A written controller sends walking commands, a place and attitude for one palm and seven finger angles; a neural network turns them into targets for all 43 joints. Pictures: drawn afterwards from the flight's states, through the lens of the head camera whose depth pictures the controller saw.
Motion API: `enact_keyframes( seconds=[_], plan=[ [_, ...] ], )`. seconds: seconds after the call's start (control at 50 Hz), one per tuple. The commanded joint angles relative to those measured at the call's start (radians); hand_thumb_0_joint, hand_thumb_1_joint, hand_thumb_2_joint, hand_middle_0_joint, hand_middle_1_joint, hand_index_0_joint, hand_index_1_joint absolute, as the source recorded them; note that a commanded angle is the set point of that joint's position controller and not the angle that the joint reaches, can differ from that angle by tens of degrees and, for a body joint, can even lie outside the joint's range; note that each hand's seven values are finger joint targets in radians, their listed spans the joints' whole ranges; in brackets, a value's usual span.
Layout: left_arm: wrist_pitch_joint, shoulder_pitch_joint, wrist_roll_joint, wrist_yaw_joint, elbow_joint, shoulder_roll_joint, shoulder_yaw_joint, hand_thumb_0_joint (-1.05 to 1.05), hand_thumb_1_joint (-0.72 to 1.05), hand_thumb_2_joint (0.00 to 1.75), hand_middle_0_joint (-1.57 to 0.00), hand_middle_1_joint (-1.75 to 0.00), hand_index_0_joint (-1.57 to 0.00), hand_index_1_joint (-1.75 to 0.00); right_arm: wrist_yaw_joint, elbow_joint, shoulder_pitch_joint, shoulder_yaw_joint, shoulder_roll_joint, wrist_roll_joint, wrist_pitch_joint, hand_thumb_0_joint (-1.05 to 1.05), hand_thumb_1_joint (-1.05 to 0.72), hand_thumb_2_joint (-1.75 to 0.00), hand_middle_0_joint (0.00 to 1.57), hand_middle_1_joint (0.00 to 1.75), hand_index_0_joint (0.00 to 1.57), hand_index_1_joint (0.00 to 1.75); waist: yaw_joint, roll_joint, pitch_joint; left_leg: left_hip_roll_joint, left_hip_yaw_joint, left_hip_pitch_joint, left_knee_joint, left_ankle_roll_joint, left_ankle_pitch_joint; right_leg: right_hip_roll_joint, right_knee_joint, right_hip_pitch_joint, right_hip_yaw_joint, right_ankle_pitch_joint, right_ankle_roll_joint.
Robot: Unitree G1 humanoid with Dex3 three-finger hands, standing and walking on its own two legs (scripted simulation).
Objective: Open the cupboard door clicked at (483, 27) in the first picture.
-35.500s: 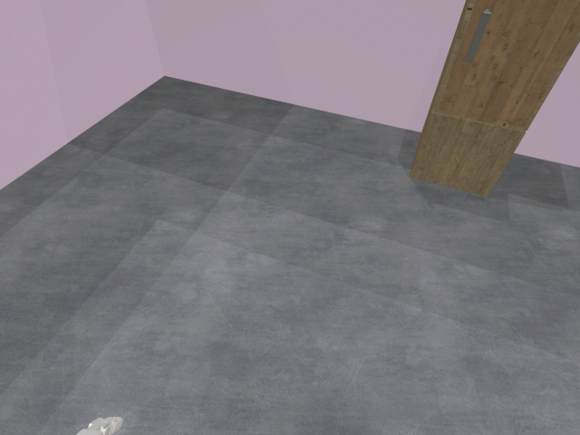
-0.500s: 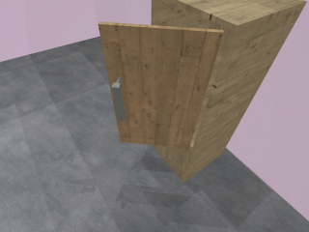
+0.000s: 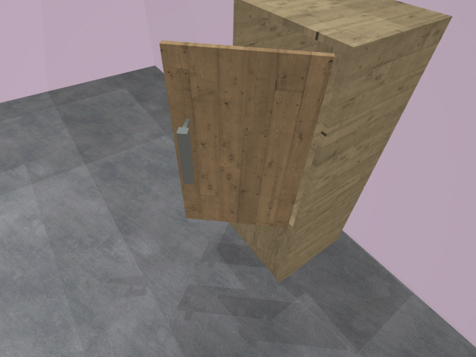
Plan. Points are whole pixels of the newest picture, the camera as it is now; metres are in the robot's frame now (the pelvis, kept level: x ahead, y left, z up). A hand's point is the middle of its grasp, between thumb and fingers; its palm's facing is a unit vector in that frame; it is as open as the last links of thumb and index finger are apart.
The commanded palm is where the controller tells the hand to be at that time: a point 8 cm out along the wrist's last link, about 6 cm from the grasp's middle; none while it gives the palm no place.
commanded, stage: look again from close up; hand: left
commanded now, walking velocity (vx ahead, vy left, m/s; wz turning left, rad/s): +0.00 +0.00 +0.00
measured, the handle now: (187, 152) +0.60 +0.17 -0.01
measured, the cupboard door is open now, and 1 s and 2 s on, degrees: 49 49 49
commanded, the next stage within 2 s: shuffle to correct the standing spot in 0.24 s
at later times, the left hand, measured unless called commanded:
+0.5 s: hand out of the picture +0.02 +0.19 -0.17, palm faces +0.00 -0.98 -0.21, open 7.4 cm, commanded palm none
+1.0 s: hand out of the picture +0.04 +0.16 -0.18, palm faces -0.01 -0.98 -0.21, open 7.3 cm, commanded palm none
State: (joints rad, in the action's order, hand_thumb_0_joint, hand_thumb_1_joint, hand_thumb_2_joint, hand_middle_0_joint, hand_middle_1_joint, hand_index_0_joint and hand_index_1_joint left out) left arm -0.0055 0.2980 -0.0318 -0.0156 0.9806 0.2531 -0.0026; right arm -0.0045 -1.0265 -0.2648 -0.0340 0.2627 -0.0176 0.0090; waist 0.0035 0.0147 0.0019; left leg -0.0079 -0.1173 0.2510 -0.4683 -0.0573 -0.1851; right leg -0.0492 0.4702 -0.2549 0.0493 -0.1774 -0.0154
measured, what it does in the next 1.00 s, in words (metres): stands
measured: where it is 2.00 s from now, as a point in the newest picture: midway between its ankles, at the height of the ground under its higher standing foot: outside the picture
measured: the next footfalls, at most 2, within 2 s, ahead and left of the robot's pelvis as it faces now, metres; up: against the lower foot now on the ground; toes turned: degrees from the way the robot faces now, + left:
none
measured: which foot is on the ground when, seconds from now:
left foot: down 0.00-1.00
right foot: down 0.00-1.00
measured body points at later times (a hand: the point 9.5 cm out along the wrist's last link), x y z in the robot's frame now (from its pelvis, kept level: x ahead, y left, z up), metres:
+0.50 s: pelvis +0.02 +0.00 +0.00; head +0.01 +0.01 +0.45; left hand +0.02 +0.24 -0.15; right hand +0.04 -0.24 -0.15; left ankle +0.05 +0.08 -0.74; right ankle +0.05 -0.13 -0.74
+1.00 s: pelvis +0.02 -0.01 +0.00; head +0.04 +0.00 +0.45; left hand +0.04 +0.21 -0.16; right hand +0.05 -0.24 -0.16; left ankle +0.05 +0.08 -0.74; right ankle +0.05 -0.13 -0.74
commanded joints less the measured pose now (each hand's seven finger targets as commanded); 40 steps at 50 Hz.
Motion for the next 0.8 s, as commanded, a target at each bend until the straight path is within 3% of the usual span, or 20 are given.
enact_keyframes(
  seconds=[0.0, 0.1, 0.32, 0.38, 0.44, 0.48, 0.6, 0.68, 0.78],
  plan=[
    [0.025, -0.005, 0.005, -0.01, -0.038, 0.151, -0.035, 0.0, 0.9, 0.9, -0.2, -0.3, -0.2, -0.3, 0.005, 0.057, 0.035, -0.03, 0.154, -0.002, -0.032, 0.0, -0.9, -0.9, 0.2, 0.3, 0.2, 0.3, -0.002, -0.017, -0.061, 0.13, 0.198, 0.081, 0.205, 0.014, -0.302, -0.063, -0.123, -0.007, -0.106, -0.199, 0.046],
    [0.025, 0.003, 0.006, -0.009, -0.01, 0.145, -0.032, 0.0, 0.9, 0.9, -0.2, -0.3, -0.2, -0.3, 0.006, 0.026, 0.022, -0.027, 0.154, 0.001, -0.034, 0.0, -0.9, -0.9, 0.2, 0.3, 0.2, 0.3, -0.005, -0.038, -0.055, 0.134, 0.203, 0.082, 0.22, 0.016, -0.288, -0.066, -0.124, 0.024, -0.098, -0.149, 0.044],
    [0.026, 0.005, 0.007, -0.015, 0.033, 0.119, -0.02, 0.0, 0.9, 0.9, -0.2, -0.3, -0.2, -0.3, 0.007, -0.021, 0.012, -0.018, 0.127, 0.005, -0.031, 0.0, -0.9, -0.9, 0.2, 0.3, 0.2, 0.3, 0.003, -0.001, -0.063, 0.129, 0.186, 0.035, 0.215, 0.027, -0.208, -0.077, -0.147, 0.021, -0.1, -0.104, 0.037],
    [0.016, 0.054, 0.009, -0.017, 0.065, 0.038, -0.001, 0.0, 0.9, 0.9, -0.2, -0.3, -0.2, -0.3, 0.007, -0.048, -0.025, 0.001, 0.048, 0.0, -0.018, 0.0, -0.9, -0.9, 0.2, 0.3, 0.2, 0.3, 0.005, -0.001, -0.066, 0.128, 0.179, 0.023, 0.223, 0.037, -0.285, -0.063, -0.156, 0.009, -0.09, -0.182, 0.019],
    [0.01, 0.078, 0.005, -0.012, 0.068, 0.032, -0.008, 0.0, 0.9, 0.9, -0.2, -0.3, -0.2, -0.3, 0.01, -0.046, -0.025, -0.004, 0.055, -0.003, -0.012, 0.0, -0.9, -0.9, 0.2, 0.3, 0.2, 0.3, 0.002, -0.012, -0.091, 0.133, 0.186, 0.044, 0.225, 0.03, -0.387, -0.048, -0.131, -0.019, -0.086, -0.262, 0.024],
    [0.011, 0.092, 0.004, -0.009, 0.068, 0.024, -0.012, 0.0, 0.9, 0.9, -0.2, -0.3, -0.2, -0.3, 0.012, -0.043, -0.026, -0.006, 0.052, -0.002, -0.015, 0.0, -0.9, -0.9, 0.2, 0.3, 0.2, 0.3, 0.001, -0.027, -0.111, 0.146, 0.193, 0.043, 0.232, 0.022, -0.395, -0.038, -0.104, -0.031, -0.074, -0.237, 0.031],
    [0.029, 0.118, 0.013, -0.024, 0.09, -0.015, 0.004, 0.0, 0.9, 0.9, -0.2, -0.3, -0.2, -0.3, 0.022, -0.063, -0.029, 0.008, 0.0, 0.014, -0.034, 0.0, -0.9, -0.9, 0.2, 0.3, 0.2, 0.3, 0.002, -0.009, -0.107, 0.129, 0.141, -0.014, 0.173, 0.036, -0.017, -0.062, -0.126, 0.015, -0.097, 0.076, 0.024],
    [0.031, 0.135, 0.015, -0.037, 0.091, -0.017, -0.001, 0.0, 0.9, 0.9, -0.2, -0.3, -0.2, -0.3, 0.034, -0.079, -0.047, 0.004, -0.017, 0.018, -0.04, 0.0, -0.9, -0.9, 0.2, 0.3, 0.2, 0.3, 0.002, 0.011, -0.041, 0.138, 0.117, -0.098, 0.114, 0.033, 0.266, -0.073, -0.091, 0.059, -0.085, 0.268, 0.024],
    [0.02, 0.13, 0.012, -0.046, 0.056, -0.009, -0.02, 0.0, 0.9, 0.9, -0.2, -0.3, -0.2, -0.3, 0.04, -0.061, -0.039, -0.014, -0.016, 0.017, -0.027, 0.0, -0.9, -0.9, 0.2, 0.3, 0.2, 0.3, 0.001, -0.014, 0.011, 0.138, 0.098, -0.122, 0.051, 0.034, 0.351, -0.082, -0.031, 0.066, -0.092, 0.355, 0.036]
  ],
)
